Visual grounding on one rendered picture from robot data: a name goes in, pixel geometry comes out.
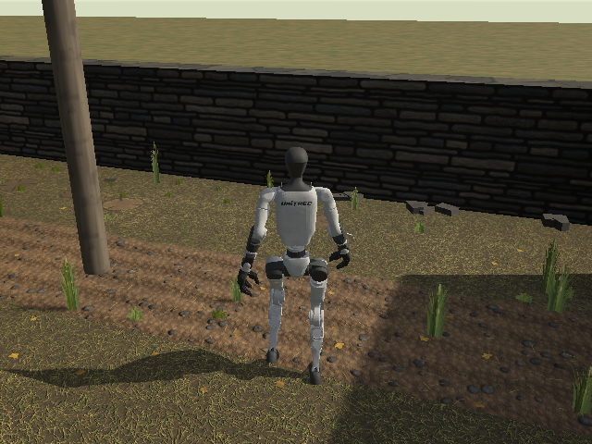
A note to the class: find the right robot forearm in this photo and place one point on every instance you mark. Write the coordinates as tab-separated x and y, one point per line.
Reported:
341	242

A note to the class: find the left robot forearm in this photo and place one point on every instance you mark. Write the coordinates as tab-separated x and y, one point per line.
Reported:
250	252

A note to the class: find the robot left hand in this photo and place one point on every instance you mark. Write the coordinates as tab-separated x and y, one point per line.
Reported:
242	281

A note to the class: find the robot right hand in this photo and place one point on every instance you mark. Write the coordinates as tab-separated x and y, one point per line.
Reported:
336	255

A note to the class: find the right robot shin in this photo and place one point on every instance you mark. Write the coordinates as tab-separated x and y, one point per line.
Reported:
316	340

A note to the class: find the robot left upper arm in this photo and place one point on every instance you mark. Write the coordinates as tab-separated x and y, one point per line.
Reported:
266	197

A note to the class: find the robot right upper arm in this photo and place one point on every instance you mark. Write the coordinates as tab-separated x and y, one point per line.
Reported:
324	196

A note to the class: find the left robot thigh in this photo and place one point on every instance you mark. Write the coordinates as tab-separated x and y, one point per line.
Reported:
274	269

